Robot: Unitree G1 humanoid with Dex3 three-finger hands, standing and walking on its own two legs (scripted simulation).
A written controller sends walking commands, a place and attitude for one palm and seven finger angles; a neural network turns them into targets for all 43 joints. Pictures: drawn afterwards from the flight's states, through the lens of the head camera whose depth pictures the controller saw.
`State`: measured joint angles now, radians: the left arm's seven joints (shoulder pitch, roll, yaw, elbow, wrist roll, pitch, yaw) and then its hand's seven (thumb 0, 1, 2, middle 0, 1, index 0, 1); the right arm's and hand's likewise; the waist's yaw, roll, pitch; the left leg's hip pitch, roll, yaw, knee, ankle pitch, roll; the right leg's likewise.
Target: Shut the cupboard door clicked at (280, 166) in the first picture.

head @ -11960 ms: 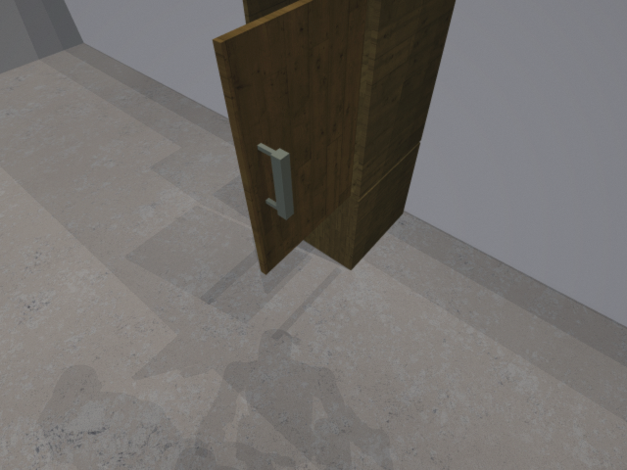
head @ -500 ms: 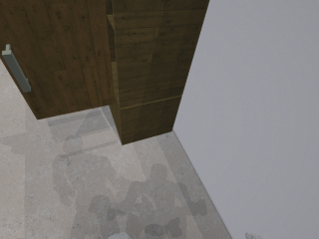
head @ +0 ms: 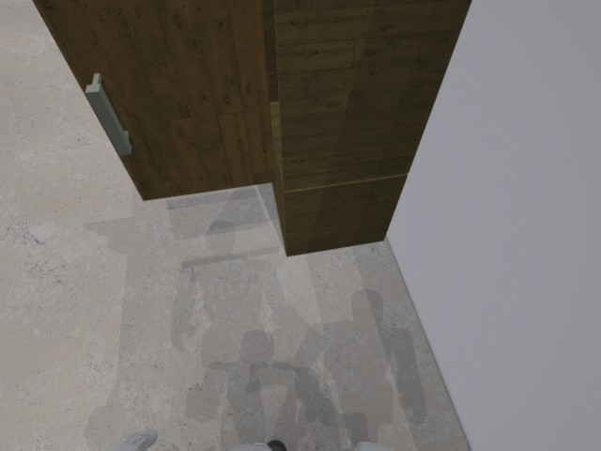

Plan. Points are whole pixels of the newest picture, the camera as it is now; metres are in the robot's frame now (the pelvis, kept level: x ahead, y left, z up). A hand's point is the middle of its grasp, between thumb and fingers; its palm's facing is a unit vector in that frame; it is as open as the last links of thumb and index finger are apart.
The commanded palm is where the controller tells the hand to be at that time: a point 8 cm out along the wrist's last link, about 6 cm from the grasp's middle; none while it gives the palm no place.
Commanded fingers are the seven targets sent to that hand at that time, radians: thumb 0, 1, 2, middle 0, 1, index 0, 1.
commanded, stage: turn to face it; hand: left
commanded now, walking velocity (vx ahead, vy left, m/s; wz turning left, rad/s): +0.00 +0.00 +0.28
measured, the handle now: (111, 115) +0.72 +0.43 -0.03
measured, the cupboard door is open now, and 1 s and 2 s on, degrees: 90 90 90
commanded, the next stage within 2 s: take the last steps up to it in 0.16 s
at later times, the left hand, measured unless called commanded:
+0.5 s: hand out of the picture -0.04 +0.16 -0.16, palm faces +0.27 -0.94 -0.21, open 7.3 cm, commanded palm none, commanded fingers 0.00 0.90 0.90 -0.20 -0.30 -0.20 -0.30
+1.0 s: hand (148, 421) +0.17 +0.25 -0.17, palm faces +0.16 -0.97 -0.18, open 7.4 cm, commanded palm none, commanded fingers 0.00 0.90 0.90 -0.20 -0.30 -0.20 -0.30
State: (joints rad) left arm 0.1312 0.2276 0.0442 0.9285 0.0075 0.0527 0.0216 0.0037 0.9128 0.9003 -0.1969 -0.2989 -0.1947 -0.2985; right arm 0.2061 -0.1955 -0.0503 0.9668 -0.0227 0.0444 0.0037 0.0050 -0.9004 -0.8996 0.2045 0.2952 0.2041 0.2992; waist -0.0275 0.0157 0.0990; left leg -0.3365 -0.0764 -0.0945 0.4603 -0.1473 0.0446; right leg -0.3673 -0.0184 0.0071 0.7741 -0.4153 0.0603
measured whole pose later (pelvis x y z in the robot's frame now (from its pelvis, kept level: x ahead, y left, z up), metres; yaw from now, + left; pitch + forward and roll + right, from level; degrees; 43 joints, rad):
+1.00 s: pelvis +0.12 +0.05 +0.00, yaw +11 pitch +0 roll +1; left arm 0.11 0.19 0.04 1.02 0.02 0.00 -0.02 0.00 0.91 0.90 -0.19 -0.30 -0.19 -0.30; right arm 0.44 -0.15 -0.02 1.13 -0.03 -0.06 -0.03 0.00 -0.92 -0.90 0.20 0.29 0.20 0.30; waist -0.04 -0.03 0.08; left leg 0.05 -0.05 0.10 0.26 -0.32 0.05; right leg -0.56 -0.08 -0.07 0.87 -0.20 -0.02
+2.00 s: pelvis +0.29 +0.01 -0.01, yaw +9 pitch +0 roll +1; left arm 0.22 0.19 0.04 1.00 0.02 0.02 0.03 0.00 0.91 0.90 -0.20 -0.30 -0.19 -0.30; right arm 0.18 -0.21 -0.07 1.04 -0.02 0.07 -0.01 0.01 -0.90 -0.90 0.20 0.29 0.20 0.30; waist 0.00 0.03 0.07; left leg -0.41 0.03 0.01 0.77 -0.42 -0.03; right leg -0.22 -0.02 -0.03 0.58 -0.37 -0.03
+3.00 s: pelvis +0.25 +0.04 +0.00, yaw +9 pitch -1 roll +0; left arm 0.35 0.18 -0.02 1.07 0.01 0.01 0.03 0.00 0.91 0.90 -0.20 -0.30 -0.20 -0.30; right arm 0.31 -0.19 0.00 1.06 -0.01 0.00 -0.01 0.01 -0.91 -0.90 0.20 0.29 0.20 0.30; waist 0.00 -0.01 0.03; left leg -0.21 -0.04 0.08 0.44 -0.22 0.06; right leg -0.21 -0.05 -0.01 0.46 -0.24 0.03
